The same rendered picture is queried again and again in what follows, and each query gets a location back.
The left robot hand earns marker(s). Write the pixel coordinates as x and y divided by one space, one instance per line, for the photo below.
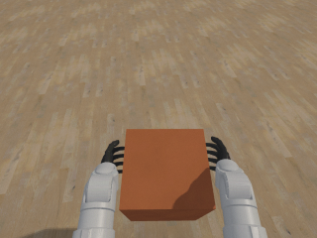
109 156

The right robot hand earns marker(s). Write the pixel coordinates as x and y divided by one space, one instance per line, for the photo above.
221 152

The robot left forearm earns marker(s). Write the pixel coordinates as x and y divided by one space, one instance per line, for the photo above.
98 204

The carton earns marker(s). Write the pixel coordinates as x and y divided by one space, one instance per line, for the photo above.
166 175

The robot right forearm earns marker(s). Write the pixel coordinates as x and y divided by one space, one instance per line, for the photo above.
238 202

